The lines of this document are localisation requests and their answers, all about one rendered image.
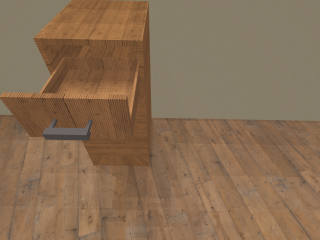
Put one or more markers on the cabinet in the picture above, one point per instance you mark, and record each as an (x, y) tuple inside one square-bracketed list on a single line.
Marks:
[(106, 29)]

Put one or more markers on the handle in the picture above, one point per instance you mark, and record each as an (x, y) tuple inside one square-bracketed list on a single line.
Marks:
[(57, 133)]

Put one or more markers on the drawer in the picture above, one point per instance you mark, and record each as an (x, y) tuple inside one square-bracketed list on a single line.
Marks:
[(102, 89)]

